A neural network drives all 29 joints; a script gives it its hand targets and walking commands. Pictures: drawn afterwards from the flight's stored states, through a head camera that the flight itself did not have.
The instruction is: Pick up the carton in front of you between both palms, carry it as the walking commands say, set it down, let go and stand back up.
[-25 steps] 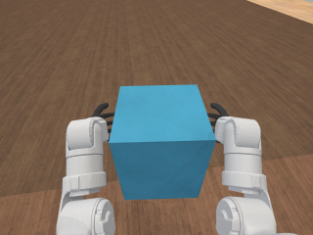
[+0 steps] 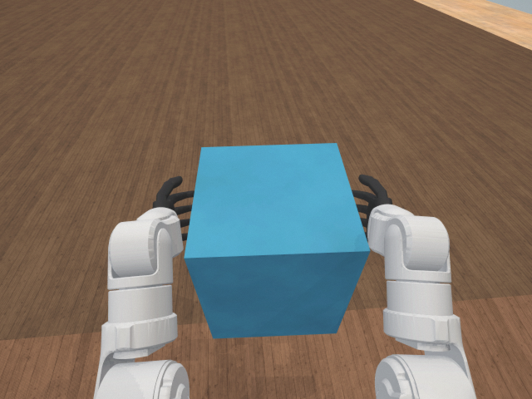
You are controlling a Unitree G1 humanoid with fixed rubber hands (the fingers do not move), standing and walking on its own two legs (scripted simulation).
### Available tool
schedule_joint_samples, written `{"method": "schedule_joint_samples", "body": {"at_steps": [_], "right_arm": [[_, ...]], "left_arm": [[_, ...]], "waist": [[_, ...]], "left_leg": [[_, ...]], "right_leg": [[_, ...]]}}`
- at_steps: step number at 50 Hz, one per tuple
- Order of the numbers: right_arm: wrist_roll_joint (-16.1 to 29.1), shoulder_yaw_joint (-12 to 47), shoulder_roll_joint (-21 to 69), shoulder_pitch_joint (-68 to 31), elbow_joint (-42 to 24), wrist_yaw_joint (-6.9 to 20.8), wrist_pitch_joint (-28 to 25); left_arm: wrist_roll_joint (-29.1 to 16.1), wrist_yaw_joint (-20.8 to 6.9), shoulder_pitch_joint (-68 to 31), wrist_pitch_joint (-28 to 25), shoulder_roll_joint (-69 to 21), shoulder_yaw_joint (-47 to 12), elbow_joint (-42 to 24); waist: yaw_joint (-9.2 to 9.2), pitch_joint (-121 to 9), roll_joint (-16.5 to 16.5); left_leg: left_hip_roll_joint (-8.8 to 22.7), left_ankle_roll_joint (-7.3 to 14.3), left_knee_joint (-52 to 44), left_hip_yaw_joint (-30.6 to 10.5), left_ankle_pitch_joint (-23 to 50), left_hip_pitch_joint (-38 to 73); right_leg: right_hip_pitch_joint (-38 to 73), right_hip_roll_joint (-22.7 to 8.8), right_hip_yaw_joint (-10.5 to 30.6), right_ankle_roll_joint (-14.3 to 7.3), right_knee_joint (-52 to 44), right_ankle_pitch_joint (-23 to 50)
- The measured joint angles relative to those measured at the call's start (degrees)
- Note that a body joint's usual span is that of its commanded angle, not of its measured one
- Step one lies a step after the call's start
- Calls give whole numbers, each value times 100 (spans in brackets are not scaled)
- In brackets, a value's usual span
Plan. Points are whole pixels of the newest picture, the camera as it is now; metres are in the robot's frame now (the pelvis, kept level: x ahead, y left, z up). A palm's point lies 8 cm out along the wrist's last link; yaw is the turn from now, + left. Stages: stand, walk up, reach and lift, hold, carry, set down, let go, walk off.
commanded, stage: carry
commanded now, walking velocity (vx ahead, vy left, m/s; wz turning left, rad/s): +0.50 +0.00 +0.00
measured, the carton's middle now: (272, 245) +0.35 +0.02 +0.08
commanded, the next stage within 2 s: none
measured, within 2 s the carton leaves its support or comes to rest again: neither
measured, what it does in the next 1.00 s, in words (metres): climbs: left foot, then right foot 0.05 m higher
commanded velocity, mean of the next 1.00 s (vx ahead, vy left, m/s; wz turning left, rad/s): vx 0.50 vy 0.00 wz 0.00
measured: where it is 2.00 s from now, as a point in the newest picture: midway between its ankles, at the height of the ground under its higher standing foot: (264, 207)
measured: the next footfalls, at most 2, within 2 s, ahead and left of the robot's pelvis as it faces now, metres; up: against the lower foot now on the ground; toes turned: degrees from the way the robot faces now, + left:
left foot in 0.02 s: +0.02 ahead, +0.08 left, +0.02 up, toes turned +4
right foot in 0.36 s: +0.37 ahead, -0.07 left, +0.08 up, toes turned -6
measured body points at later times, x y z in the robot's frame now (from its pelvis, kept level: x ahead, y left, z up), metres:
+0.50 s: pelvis +0.24 -0.01 +0.06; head +0.26 +0.01 +0.51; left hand +0.57 +0.21 +0.19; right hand +0.62 -0.09 +0.19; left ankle +0.15 +0.09 -0.53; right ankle +0.33 -0.07 -0.65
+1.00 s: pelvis +0.54 +0.03 +0.12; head +0.58 +0.03 +0.57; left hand +0.93 +0.16 +0.27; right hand +0.91 -0.14 +0.26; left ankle +0.52 +0.15 -0.61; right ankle +0.63 -0.07 -0.56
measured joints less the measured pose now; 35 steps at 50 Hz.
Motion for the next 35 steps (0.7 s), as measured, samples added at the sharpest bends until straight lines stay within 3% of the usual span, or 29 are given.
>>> {"method": "schedule_joint_samples", "body": {"at_steps": [2,4,6,8,11,15,17,19,20,22,24,29,35], "right_arm": [[-80,-23,150,-293,159,-33,-13],[-149,-25,285,-293,7,-83,-34],[-102,-53,221,-138,-264,-85,18],[35,-19,79,-155,-370,-97,46],[233,21,-94,-493,-231,-126,20],[313,-144,-170,-854,-49,-129,60],[267,-296,-142,-849,48,-106,98],[195,-433,-124,-728,77,-55,138],[163,-495,-103,-666,59,20,136],[40,-621,46,-558,-66,78,120],[-121,-703,253,-529,-323,85,121],[-338,-675,386,-587,-930,95,75],[-308,-581,202,-517,-831,119,192]], "left_arm": [[-179,-5,78,80,173,75,-231],[-312,-1,129,91,249,118,-419],[-223,5,-57,91,69,212,-361],[-64,1,-293,130,-107,386,-368],[100,-28,-539,227,-120,486,-522],[204,-38,-706,278,-97,437,-542],[260,-38,-716,264,-130,384,-363],[302,-26,-708,228,-176,290,-121],[287,0,-689,208,-183,237,-63],[132,74,-587,190,-138,165,-97],[-87,119,-535,169,-37,155,-243],[-467,150,-861,-24,150,178,-317],[-361,151,-1051,52,83,206,-11]], "waist": [[-181,342,134],[-485,473,281],[-822,449,456],[-982,492,533],[-1031,600,563],[-854,578,590],[-587,540,615],[-138,619,612],[38,692,618],[289,835,608],[486,1004,568],[481,1179,491],[105,668,293]], "left_leg": [[-47,154,-920,63,1098,297],[-86,246,-1210,30,1124,625],[-91,264,-1555,-262,1083,806],[-43,211,-1969,-448,1168,1055],[77,147,-2568,-502,1266,1520],[248,57,-3121,-531,1187,2101],[367,12,-2783,-509,1044,2211],[503,-54,-1119,-435,1202,1793],[455,-101,156,-632,1468,1304],[227,-19,2318,-963,1740,251],[158,43,3301,-958,1894,-645],[486,66,2731,-657,1873,-2189],[691,-21,191,-330,2056,-2182]], "right_leg": [[-366,-28,9,97,1219,512],[-1155,66,124,206,3057,463],[-2027,207,82,121,4416,210],[-2869,164,-2,32,5051,-16],[-3866,-63,-233,-6,4650,81],[-4205,-105,-659,-64,2664,1069],[-3835,97,-922,-135,1798,1312],[-3329,287,-1034,-314,1344,1850],[-3202,311,-1058,-348,1410,1826],[-2891,351,-1068,-364,1329,1542],[-2568,390,-986,-353,1074,1411],[-1873,327,-931,-278,460,1260],[-1060,93,-791,-42,-32,794]]}}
